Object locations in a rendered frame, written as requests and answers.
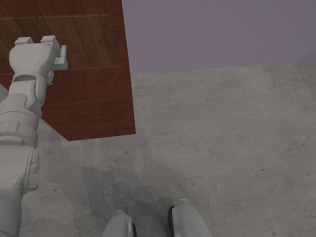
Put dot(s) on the robot right thigh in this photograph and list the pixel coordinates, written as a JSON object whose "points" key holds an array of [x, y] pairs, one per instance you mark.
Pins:
{"points": [[188, 221]]}

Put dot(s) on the robot left hand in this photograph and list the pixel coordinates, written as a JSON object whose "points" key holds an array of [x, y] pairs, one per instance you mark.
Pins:
{"points": [[35, 57]]}

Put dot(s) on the right robot shin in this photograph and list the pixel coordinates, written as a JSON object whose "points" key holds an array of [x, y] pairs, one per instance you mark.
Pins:
{"points": [[181, 201]]}

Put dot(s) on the cabinet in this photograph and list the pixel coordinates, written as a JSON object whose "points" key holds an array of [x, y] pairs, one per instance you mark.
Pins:
{"points": [[83, 103]]}

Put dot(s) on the robot left upper arm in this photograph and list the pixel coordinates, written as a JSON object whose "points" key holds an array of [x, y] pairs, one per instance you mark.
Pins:
{"points": [[19, 174]]}

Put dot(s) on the handle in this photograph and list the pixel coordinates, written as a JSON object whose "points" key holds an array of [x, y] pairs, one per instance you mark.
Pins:
{"points": [[61, 62]]}

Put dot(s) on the left robot forearm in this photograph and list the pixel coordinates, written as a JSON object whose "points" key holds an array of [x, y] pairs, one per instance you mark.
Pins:
{"points": [[21, 110]]}

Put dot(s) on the drawer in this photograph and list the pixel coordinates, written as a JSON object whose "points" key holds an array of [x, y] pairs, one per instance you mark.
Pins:
{"points": [[90, 38]]}

